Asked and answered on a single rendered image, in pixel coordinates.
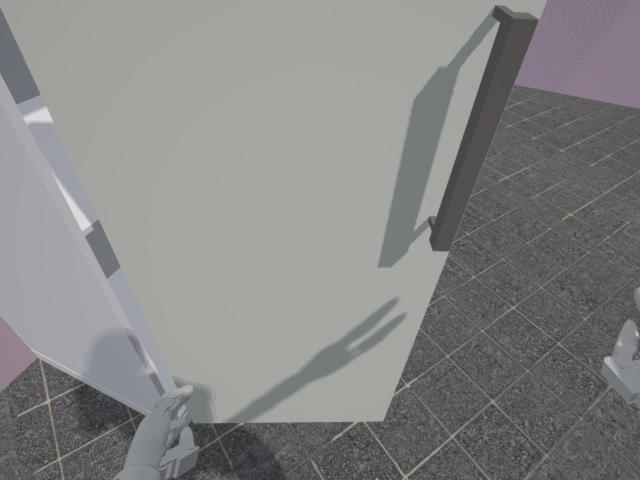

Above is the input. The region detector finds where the right robot hand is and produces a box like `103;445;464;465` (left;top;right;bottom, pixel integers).
601;287;640;408

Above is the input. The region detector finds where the fridge door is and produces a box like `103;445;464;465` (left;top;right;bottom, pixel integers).
0;0;547;423

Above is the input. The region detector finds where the handle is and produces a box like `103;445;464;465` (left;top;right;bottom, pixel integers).
428;5;539;251

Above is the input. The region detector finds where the left robot hand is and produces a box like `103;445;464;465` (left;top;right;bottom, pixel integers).
123;385;199;480

